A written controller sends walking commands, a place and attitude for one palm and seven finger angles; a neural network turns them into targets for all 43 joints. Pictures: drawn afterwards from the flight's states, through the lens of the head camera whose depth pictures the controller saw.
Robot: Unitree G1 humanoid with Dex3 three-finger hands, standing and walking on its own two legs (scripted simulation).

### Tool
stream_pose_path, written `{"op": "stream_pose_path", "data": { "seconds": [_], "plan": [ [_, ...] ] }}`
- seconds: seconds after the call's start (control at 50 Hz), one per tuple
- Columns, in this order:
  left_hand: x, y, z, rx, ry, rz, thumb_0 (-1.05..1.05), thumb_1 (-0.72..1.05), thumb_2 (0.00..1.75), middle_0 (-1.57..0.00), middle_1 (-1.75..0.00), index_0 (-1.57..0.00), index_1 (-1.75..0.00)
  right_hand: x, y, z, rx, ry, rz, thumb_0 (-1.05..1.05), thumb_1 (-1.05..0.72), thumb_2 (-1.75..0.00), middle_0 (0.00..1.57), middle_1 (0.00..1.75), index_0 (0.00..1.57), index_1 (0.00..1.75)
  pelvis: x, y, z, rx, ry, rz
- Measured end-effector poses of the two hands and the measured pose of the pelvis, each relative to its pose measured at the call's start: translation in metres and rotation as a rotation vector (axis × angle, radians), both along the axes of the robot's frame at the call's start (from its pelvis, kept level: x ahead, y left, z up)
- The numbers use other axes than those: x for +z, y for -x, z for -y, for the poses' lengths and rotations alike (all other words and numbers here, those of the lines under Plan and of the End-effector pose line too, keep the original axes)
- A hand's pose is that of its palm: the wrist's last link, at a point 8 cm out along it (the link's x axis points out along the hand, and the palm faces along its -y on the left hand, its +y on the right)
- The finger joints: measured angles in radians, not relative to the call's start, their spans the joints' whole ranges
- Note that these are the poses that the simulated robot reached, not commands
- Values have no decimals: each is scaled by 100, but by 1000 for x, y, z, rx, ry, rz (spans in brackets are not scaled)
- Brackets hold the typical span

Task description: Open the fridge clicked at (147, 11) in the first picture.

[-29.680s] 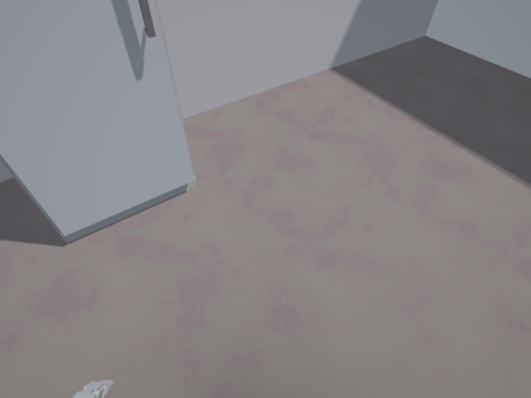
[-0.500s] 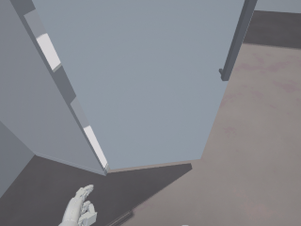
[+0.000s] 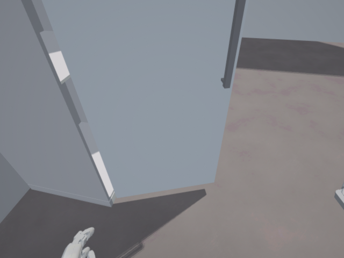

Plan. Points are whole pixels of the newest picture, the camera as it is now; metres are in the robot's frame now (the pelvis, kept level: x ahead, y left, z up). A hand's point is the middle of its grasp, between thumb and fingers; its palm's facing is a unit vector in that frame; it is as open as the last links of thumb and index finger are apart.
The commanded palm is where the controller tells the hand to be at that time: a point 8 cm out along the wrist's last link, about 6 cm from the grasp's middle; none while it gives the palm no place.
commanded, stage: stop stepping back and stand still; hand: right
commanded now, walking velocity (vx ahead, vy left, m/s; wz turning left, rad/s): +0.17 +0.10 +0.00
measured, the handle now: (231, 41) +0.74 -0.17 +0.23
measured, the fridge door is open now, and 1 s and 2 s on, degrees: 67 67 67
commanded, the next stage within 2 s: let the arm hang, fingers relaxed in 0.98 s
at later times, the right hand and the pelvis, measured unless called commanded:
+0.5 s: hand out of the picture +0.19 -0.28 +0.16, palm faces +0.48 +0.78 -0.40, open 7.4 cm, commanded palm +0.13 -0.32 +0.19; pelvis +0.00 -0.01 +0.00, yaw -2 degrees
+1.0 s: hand out of the picture +0.22 -0.29 +0.17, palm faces +0.40 +0.79 -0.47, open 7.4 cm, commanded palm +0.16 -0.33 +0.19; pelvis +0.03 -0.03 +0.01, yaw -2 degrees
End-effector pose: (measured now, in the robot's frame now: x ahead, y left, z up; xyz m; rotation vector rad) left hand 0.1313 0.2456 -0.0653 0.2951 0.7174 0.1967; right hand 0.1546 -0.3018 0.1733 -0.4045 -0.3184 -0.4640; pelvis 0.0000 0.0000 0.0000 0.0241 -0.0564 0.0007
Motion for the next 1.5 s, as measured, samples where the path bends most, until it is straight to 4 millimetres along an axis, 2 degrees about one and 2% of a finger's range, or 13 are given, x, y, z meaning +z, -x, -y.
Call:
{"op": "stream_pose_path", "data": {
  "seconds": [0.08,0.2,0.32,0.44,0.64,0.84,1.08,1.12,1.2,1.26,1.32,1.36,1.5],
  "plan": [
    [6,8,12,6,47,48,1,90,90,-20,-30,-21,-30,9,-1,1,31,50,3,1,-89,-90,21,30,21,31,2,12,-2,-3,4,11],
    [4,19,25,-35,116,7,1,90,90,-20,-30,-21,-30,33,22,-10,37,160,-45,1,-89,-90,21,30,21,31,13,14,-11,-36,-8,-33],
    [-15,18,14,-61,82,-105,1,90,90,-21,-30,-21,-30,23,36,1,-47,117,-64,1,-89,-90,22,30,21,31,10,18,-7,-33,17,-44],
    [-7,-1,9,-41,7,-49,1,90,90,-20,-30,-21,-30,2,19,15,-62,47,-84,1,-89,-90,21,30,21,31,5,6,8,-45,14,-39],
    [-1,-39,37,-63,101,17,1,90,90,-20,-30,-21,-30,28,-11,10,31,190,-76,1,-89,-90,22,30,21,31,7,-11,11,-43,4,-58],
    [-1,-58,51,-52,96,-37,1,90,90,-20,-30,-21,-30,6,-31,31,-3,113,-178,1,-89,-90,22,30,21,31,12,-29,25,-27,18,-70],
    [11,-59,55,-52,83,7,1,90,90,-20,-30,-21,-30,18,-20,30,35,133,-134,1,-89,-90,22,30,21,31,13,-21,29,-29,5,-73],
    [3,-57,53,-96,99,-4,1,90,90,-20,-30,-21,-30,-6,-23,37,39,119,-227,1,-89,-90,21,30,21,31,11,-16,32,-44,0,-84],
    [-24,-44,41,-120,93,-110,1,90,90,-20,-30,-21,-30,-125,-19,44,0,-104,-691,0,-90,-90,20,29,20,30,4,-5,39,-61,1,-89],
    [-35,-20,35,-88,82,-194,1,90,90,-20,-30,-21,-30,-216,18,23,-10,-285,-1051,0,-91,-90,20,29,20,30,3,0,40,-60,9,-78],
    [-40,15,32,-47,69,-302,1,91,90,-20,-30,-21,-30,-278,73,-17,15,-441,-1343,1,-91,-90,20,29,19,30,5,3,38,-55,14,-65],
    [-42,42,31,-22,62,-391,1,91,90,-20,-30,-21,-30,-301,111,-41,15,-534,-1479,1,-93,-90,20,29,20,30,7,5,37,-55,11,-61],
    [-50,126,40,55,77,-671,1,91,90,-20,-30,-20,-30,-311,209,-44,-114,-642,-1722,0,-99,-90,21,29,20,30,13,7,33,-63,-4,-62]
  ]
}}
